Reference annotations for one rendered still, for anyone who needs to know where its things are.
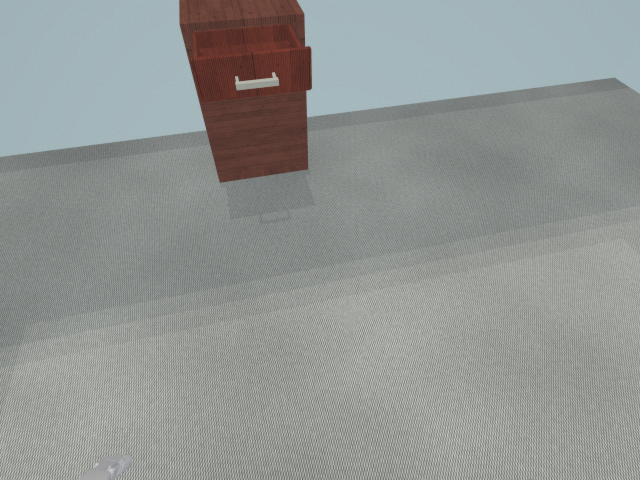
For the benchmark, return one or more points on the drawer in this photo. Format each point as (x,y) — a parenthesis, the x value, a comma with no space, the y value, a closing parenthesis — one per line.
(249,53)

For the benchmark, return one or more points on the cabinet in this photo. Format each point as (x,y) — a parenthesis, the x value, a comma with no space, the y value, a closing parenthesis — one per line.
(255,136)

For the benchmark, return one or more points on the left robot hand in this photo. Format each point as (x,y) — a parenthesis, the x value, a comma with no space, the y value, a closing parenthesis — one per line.
(108,468)

